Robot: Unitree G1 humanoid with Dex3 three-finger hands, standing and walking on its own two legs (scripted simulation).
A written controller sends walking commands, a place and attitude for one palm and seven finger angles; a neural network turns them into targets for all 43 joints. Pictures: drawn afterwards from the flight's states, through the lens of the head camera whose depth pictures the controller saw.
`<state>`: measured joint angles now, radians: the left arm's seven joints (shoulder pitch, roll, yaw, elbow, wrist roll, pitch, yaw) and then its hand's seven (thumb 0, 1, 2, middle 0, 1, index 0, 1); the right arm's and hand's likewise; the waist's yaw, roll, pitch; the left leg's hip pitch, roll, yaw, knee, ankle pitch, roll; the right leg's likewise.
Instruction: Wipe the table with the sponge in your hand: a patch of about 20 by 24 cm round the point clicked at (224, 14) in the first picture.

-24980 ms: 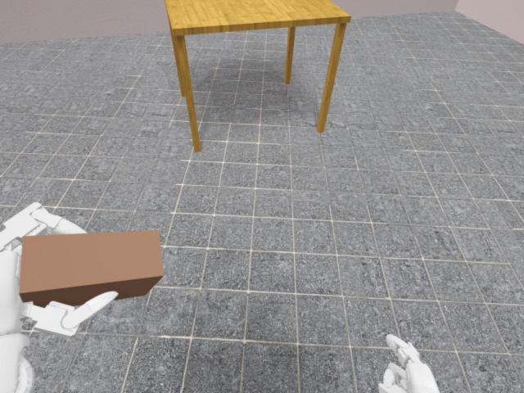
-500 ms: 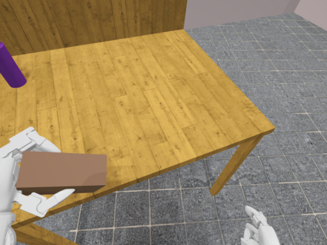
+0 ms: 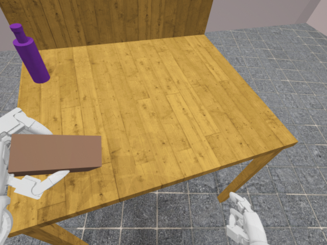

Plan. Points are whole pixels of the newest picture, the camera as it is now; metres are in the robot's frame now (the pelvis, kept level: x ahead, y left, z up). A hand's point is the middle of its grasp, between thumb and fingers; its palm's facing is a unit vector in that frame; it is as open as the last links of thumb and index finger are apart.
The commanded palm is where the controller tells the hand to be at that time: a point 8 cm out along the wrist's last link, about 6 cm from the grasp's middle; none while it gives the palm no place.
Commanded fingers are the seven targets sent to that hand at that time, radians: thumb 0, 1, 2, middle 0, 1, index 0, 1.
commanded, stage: come to a stop and stand still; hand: left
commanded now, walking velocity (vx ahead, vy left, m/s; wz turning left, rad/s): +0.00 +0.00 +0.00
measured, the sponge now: (70, 155) +0.24 +0.21 +0.13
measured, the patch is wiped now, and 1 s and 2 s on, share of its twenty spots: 0.00 0.00 0.00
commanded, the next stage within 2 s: look again from close up in 0.12 s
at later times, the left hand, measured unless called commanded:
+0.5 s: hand (59, 156) +0.22 +0.21 +0.16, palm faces +0.34 -0.86 -0.39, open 9.6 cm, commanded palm +0.16 +0.25 +0.17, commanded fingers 0.00 0.10 1.30 -1.20 -1.60 -1.20 -1.60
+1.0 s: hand (77, 154) +0.23 +0.19 +0.16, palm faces +0.33 -0.87 -0.37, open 9.6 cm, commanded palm +0.17 +0.22 +0.17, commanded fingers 0.00 0.10 1.30 -1.20 -1.60 -1.20 -1.60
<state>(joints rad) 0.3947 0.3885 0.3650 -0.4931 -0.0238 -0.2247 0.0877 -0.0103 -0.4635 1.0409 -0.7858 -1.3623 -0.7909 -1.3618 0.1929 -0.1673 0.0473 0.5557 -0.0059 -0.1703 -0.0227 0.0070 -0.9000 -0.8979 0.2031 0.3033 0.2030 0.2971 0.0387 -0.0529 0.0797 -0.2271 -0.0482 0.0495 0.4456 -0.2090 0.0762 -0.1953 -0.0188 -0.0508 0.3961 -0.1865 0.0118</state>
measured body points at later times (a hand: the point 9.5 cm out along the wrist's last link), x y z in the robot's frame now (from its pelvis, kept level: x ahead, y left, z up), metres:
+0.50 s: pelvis +0.00 -0.02 +0.00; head +0.03 -0.01 +0.45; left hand +0.20 +0.26 +0.18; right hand +0.18 -0.26 -0.07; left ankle +0.02 +0.06 -0.74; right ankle +0.02 -0.14 -0.74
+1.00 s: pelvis +0.00 -0.05 +0.00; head +0.03 -0.04 +0.45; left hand +0.21 +0.23 +0.18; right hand +0.18 -0.27 -0.07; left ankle +0.02 +0.06 -0.74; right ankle +0.02 -0.14 -0.74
